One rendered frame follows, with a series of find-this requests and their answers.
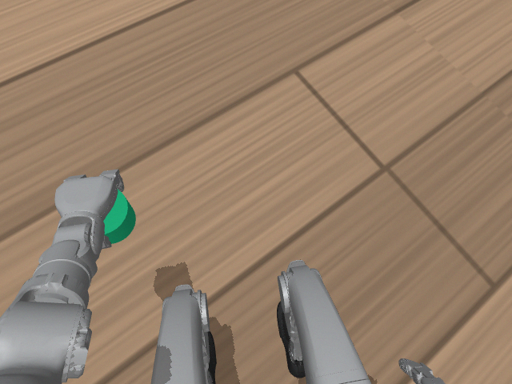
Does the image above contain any left robot arm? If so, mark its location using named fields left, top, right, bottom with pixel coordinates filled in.
left=0, top=211, right=105, bottom=384

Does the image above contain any right robot hand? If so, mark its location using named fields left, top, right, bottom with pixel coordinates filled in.
left=398, top=358, right=445, bottom=384

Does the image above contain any left robot hand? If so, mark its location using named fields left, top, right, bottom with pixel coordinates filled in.
left=54, top=169, right=124, bottom=249

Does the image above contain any right robot foot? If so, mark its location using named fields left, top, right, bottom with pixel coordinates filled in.
left=277, top=301, right=306, bottom=378

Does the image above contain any tin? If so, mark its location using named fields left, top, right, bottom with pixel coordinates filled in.
left=104, top=190, right=136, bottom=244

